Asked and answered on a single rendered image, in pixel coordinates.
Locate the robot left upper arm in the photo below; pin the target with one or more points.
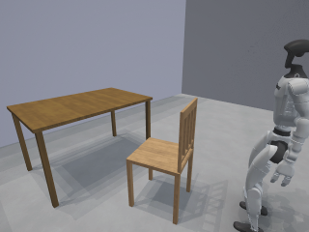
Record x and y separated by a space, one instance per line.
299 91

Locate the chair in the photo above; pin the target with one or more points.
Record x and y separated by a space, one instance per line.
167 157

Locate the robot left forearm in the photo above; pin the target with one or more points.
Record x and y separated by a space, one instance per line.
299 135

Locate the humanoid robot torso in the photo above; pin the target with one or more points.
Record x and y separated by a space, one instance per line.
284 113

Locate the robot left hand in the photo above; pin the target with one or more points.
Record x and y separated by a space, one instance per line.
283 168

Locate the right robot thigh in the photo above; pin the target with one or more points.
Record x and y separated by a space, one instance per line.
260 145

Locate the table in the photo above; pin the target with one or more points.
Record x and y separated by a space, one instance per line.
43 115

